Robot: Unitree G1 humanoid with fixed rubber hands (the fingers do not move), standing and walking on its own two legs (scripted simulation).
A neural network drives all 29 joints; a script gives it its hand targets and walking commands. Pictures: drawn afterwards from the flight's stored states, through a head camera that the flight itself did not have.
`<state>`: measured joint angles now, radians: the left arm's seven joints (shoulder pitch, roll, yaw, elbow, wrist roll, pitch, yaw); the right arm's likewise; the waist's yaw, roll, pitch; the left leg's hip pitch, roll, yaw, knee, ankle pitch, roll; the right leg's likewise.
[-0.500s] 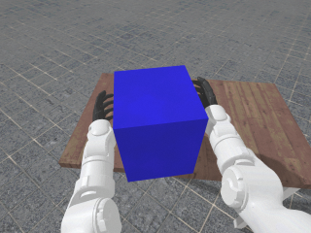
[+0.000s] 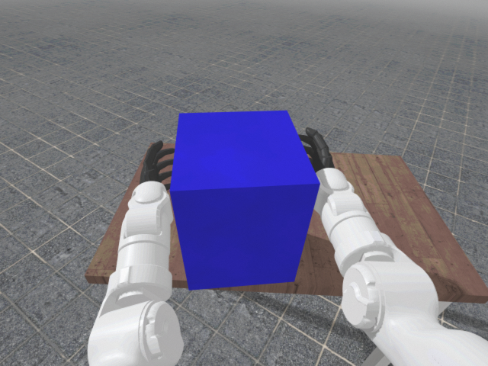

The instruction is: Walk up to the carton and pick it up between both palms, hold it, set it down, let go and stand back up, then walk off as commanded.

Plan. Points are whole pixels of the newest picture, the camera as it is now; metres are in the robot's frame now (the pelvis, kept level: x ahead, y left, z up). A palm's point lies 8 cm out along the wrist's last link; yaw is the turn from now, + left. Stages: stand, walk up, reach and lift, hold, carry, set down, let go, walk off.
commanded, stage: reach and lift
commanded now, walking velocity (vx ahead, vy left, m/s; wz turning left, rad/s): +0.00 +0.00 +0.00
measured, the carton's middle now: (238, 199) +0.40 +0.04 +0.10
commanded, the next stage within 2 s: hold in 1.26 s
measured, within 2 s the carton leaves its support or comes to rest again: neither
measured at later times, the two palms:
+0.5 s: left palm (155, 170) +0.37 +0.18 +0.18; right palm (332, 164) +0.40 -0.11 +0.19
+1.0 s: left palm (156, 156) +0.37 +0.17 +0.21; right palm (345, 154) +0.38 -0.12 +0.23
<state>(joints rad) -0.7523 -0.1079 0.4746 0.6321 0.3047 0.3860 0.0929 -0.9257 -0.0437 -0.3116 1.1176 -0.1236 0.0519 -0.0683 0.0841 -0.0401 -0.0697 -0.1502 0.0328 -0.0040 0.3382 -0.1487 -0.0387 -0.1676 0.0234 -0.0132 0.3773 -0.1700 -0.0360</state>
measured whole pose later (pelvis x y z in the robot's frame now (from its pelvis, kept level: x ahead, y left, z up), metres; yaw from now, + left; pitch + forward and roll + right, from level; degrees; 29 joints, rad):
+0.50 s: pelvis +0.00 +0.00 +0.00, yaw +0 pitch -5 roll +0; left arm -0.80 -0.06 0.45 0.61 0.30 0.49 0.05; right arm -0.93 -0.04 -0.23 1.01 0.00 0.18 -0.13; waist 0.03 -0.05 -0.05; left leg -0.10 0.03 0.00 0.34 -0.15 -0.03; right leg -0.11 0.02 -0.01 0.37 -0.17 -0.03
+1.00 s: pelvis -0.01 +0.01 +0.00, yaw +0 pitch -8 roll +0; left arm -0.80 -0.04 0.43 0.48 0.30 0.60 0.01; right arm -0.93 -0.04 -0.16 0.87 0.10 0.29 -0.18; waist -0.03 -0.06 -0.04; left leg -0.05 0.03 0.00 0.34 -0.15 -0.03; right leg -0.05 0.02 -0.01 0.35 -0.16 -0.02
